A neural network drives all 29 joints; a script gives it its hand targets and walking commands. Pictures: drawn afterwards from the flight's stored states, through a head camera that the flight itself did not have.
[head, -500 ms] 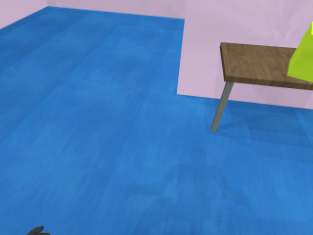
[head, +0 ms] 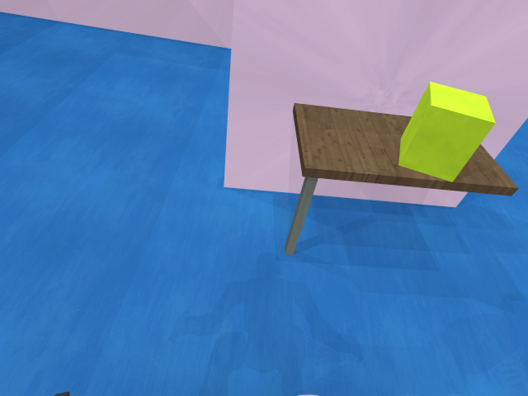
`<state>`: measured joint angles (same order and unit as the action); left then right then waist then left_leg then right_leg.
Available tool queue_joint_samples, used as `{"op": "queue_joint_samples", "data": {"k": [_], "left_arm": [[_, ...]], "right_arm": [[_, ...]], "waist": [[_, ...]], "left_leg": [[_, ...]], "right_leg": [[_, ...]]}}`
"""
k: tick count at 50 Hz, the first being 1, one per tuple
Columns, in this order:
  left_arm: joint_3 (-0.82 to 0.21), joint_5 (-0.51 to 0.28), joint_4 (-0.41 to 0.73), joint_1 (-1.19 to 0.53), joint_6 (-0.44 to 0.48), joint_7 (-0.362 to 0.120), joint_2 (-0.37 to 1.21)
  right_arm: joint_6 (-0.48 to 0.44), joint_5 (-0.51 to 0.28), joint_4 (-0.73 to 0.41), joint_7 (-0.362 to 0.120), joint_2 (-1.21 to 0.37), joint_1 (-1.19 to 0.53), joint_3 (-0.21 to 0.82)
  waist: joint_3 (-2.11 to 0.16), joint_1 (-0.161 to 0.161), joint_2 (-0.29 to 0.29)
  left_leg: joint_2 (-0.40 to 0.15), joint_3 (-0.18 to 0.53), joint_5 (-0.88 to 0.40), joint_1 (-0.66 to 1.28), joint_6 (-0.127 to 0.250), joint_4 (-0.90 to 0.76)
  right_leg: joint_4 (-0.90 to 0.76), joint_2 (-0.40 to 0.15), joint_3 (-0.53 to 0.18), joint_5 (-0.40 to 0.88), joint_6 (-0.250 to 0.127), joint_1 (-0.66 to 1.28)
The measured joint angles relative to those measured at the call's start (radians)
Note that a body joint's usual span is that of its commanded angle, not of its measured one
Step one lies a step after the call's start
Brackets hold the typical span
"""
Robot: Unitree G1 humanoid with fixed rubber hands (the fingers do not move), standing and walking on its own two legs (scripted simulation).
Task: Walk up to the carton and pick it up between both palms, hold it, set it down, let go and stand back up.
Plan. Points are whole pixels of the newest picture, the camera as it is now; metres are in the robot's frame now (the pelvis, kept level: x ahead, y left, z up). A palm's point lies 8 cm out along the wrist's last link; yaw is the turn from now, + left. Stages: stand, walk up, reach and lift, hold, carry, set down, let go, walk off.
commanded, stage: walk up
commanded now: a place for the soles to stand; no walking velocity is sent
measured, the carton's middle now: (441, 131) +1.04 -0.67 -0.08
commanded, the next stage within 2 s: none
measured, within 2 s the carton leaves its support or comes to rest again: neither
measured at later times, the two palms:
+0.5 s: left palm (166, 337) +0.24 +0.16 -0.07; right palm (521, 370) +0.22 -0.49 -0.10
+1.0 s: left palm (242, 273) +0.40 +0.04 -0.12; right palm out of the picture +0.23 -0.63 -0.04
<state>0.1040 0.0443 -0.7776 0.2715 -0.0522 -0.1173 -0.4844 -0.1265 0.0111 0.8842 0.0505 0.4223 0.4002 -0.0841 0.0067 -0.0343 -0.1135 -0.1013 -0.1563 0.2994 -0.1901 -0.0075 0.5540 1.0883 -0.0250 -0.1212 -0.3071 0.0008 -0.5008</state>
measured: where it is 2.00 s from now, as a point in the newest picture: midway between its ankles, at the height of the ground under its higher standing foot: (391, 372)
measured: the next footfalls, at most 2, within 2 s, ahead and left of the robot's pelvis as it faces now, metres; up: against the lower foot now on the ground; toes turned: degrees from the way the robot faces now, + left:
right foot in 0.24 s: +0.20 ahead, -0.25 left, +0.00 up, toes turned -5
left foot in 0.66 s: +0.33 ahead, -0.10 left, +0.00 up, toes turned +4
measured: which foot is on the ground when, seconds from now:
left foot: down 0.00-0.26, up 0.28-0.64, down 0.66-1.00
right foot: up 0.00-0.22, down 0.24-0.68, up 0.70-1.00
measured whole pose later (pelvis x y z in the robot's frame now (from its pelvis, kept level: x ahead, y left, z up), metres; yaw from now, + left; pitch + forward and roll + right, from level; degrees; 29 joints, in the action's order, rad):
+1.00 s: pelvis +0.25 -0.28 -0.01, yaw -5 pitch -3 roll +0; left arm 0.13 0.04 -0.68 0.24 -0.07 -0.14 -0.50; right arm -0.10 0.03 0.81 0.06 0.45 0.43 -0.08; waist 0.07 -0.03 -0.15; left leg -0.16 -0.09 0.29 -0.27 -0.05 0.62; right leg 0.95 -0.13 -0.10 -0.29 0.02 -0.55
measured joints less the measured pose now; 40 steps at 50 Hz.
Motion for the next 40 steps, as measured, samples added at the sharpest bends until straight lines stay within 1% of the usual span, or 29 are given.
{"op": "queue_joint_samples", "data": {"k": [3, 6, 8, 10, 11, 12, 13, 14, 15, 16, 18, 19, 21, 23, 26, 28, 32, 33, 34, 35, 37, 38, 40], "left_arm": [[0.015, -0.007, 0.016, -0.043, 0.006, -0.013, -0.017], [0.021, -0.013, 0.023, -0.080, 0.002, -0.031, -0.018], [0.022, -0.013, 0.023, -0.102, -0.002, -0.041, -0.014], [0.024, -0.013, 0.024, -0.118, -0.002, -0.046, -0.006], [0.024, -0.013, 0.026, -0.123, 0.001, -0.045, -0.001], [0.025, -0.012, 0.024, -0.129, 0.006, -0.042, 0.009], [0.025, -0.008, 0.018, -0.139, 0.014, -0.037, 0.028], [0.020, -0.002, 0.021, -0.142, 0.021, -0.030, 0.044], [0.014, 0.002, 0.027, -0.138, 0.027, -0.022, 0.052], [0.008, 0.000, 0.034, -0.129, 0.029, -0.015, 0.058], [0.001, -0.009, 0.040, -0.101, 0.029, -0.001, 0.070], [-0.003, -0.012, 0.042, -0.084, 0.031, 0.008, 0.076], [-0.009, -0.014, 0.047, -0.045, 0.038, 0.024, 0.082], [-0.011, -0.011, 0.054, -0.007, 0.045, 0.032, 0.077], [-0.010, -0.004, 0.065, 0.032, 0.047, 0.034, 0.064], [-0.009, 0.002, 0.077, 0.046, 0.045, 0.032, 0.055], [-0.008, 0.009, 0.105, 0.057, 0.030, 0.026, 0.036], [-0.008, 0.009, 0.111, 0.063, 0.026, 0.025, 0.032], [-0.007, 0.006, 0.112, 0.063, 0.023, 0.026, 0.026], [-0.005, 0.003, 0.106, 0.058, 0.019, 0.029, 0.027], [-0.014, 0.001, 0.095, 0.057, 0.007, 0.032, 0.048], [-0.023, 0.004, 0.089, 0.060, 0.000, 0.032, 0.056], [-0.036, 0.011, 0.075, 0.059, -0.006, 0.028, 0.057]], "right_arm": [[0.004, 0.007, 0.000, -0.005, 0.018, 0.013, -0.003], [0.005, 0.013, -0.016, -0.008, 0.038, 0.015, -0.009], [0.007, 0.013, -0.024, -0.010, 0.049, 0.017, -0.010], [0.012, 0.014, -0.028, -0.011, 0.058, 0.022, -0.009], [0.016, 0.013, -0.029, -0.011, 0.062, 0.025, -0.009], [0.023, 0.012, -0.026, -0.010, 0.070, 0.021, -0.010], [0.032, 0.010, -0.019, -0.008, 0.079, 0.007, -0.012], [0.042, 0.007, -0.016, -0.005, 0.081, -0.005, -0.012], [0.052, 0.003, -0.016, -0.002, 0.072, -0.016, -0.007], [0.060, -0.003, -0.018, 0.000, 0.058, -0.024, 0.001], [0.067, -0.011, -0.021, 0.002, 0.034, -0.041, 0.016], [0.066, -0.016, -0.024, 0.001, 0.027, -0.051, 0.022], [0.061, -0.020, -0.042, -0.003, 0.018, -0.072, 0.029], [0.055, -0.017, -0.064, -0.008, 0.013, -0.094, 0.032], [0.046, -0.017, -0.073, -0.011, 0.005, -0.115, 0.031], [0.045, -0.019, -0.066, -0.009, -0.002, -0.113, 0.031], [0.047, -0.018, -0.039, -0.007, -0.021, -0.083, 0.031], [0.044, -0.014, -0.037, -0.006, -0.023, -0.072, 0.031], [0.039, -0.007, -0.033, -0.002, -0.030, -0.068, 0.028], [0.035, 0.002, -0.037, 0.003, -0.035, -0.068, 0.026], [0.028, 0.005, -0.059, 0.009, -0.022, -0.064, 0.021], [0.027, 0.000, -0.065, 0.012, -0.012, -0.065, 0.017], [0.024, -0.007, -0.071, 0.021, -0.003, -0.058, 0.007]], "waist": [[0.029, -0.004, -0.011], [0.057, -0.012, -0.011], [0.064, -0.021, -0.006], [0.059, -0.027, 0.001], [0.053, -0.028, 0.007], [0.052, -0.025, 0.025], [0.069, -0.019, 0.064], [0.083, -0.012, 0.096], [0.089, -0.003, 0.102], [0.086, 0.006, 0.095], [0.071, 0.031, 0.084], [0.067, 0.042, 0.090], [0.063, 0.063, 0.110], [0.068, 0.083, 0.126], [0.078, 0.101, 0.142], [0.074, 0.111, 0.142], [0.055, 0.123, 0.110], [0.046, 0.121, 0.097], [0.044, 0.111, 0.067], [0.049, 0.100, 0.033], [0.051, 0.075, 0.021], [0.051, 0.061, 0.025], [0.050, 0.031, 0.025]], "left_leg": [[-0.029, -0.004, 0.012, 0.040, -0.029, -0.022], [-0.052, -0.014, 0.031, 0.058, -0.057, -0.026], [-0.066, -0.017, 0.049, 0.062, -0.075, -0.021], [-0.083, -0.017, 0.075, 0.060, -0.092, -0.002], [-0.093, -0.016, 0.094, 0.055, -0.095, 0.018], [-0.115, -0.012, 0.119, 0.045, -0.084, 0.057], [-0.152, 0.013, 0.124, 0.028, -0.052, 0.125], [-0.173, 0.057, 0.125, -0.002, -0.008, 0.222], [-0.154, 0.098, 0.168, -0.043, 0.018, 0.334], [-0.118, 0.117, 0.202, -0.089, 0.033, 0.438], [-0.061, 0.105, 0.217, -0.177, 0.050, 0.584], [-0.044, 0.099, 0.198, -0.215, 0.053, 0.619], [-0.022, 0.093, 0.146, -0.279, 0.052, 0.609], [-0.006, 0.088, 0.098, -0.326, 0.045, 0.552], [0.015, 0.079, 0.040, -0.354, 0.032, 0.412], [0.026, 0.062, -0.003, -0.349, 0.026, 0.307], [0.053, 0.032, -0.092, -0.269, 0.032, 0.138], [0.062, 0.028, -0.116, -0.229, 0.039, 0.085], [0.080, 0.023, -0.095, -0.209, 0.066, 0.062], [0.096, 0.015, -0.078, -0.206, 0.075, 0.073], [0.084, 0.011, -0.046, -0.203, 0.067, 0.110], [0.068, 0.012, -0.034, -0.190, 0.060, 0.116], [0.039, 0.020, -0.027, -0.146, 0.039, 0.100]], "right_leg": [[-0.109, -0.054, -0.003, 0.060, 0.016, -0.042], [-0.247, -0.094, 0.030, 0.094, 0.019, -0.060], [-0.322, -0.101, 0.055, 0.108, 0.011, -0.048], [-0.378, -0.094, 0.085, 0.102, -0.004, -0.014], [-0.405, -0.086, 0.105, 0.099, -0.013, 0.014], [-0.421, -0.069, 0.119, 0.119, -0.007, 0.033], [-0.402, -0.038, 0.139, 0.107, 0.002, 0.043], [-0.381, -0.011, 0.157, 0.079, 0.003, 0.056], [-0.362, -0.003, 0.160, 0.048, -0.001, 0.064], [-0.362, -0.003, 0.150, 0.008, -0.010, 0.080], [-0.400, -0.008, 0.140, 0.031, -0.034, 0.117], [-0.426, -0.003, 0.141, 0.034, -0.037, 0.143], [-0.488, 0.016, 0.145, 0.038, -0.040, 0.194], [-0.527, 0.039, 0.144, 0.042, -0.049, 0.228], [-0.550, 0.071, 0.153, 0.031, -0.068, 0.266], [-0.555, 0.089, 0.168, 0.015, -0.079, 0.283], [-0.511, 0.113, 0.198, -0.051, -0.096, 0.296], [-0.481, 0.116, 0.202, -0.078, -0.099, 0.290], [-0.430, 0.103, 0.201, -0.111, -0.099, 0.274], [-0.351, 0.085, 0.190, -0.137, -0.082, 0.246], [-0.135, 0.091, 0.158, -0.169, -0.027, 0.157], [-0.039, 0.092, 0.146, -0.168, -0.013, 0.116], [0.062, 0.075, 0.115, -0.140, 0.001, 0.057]]}}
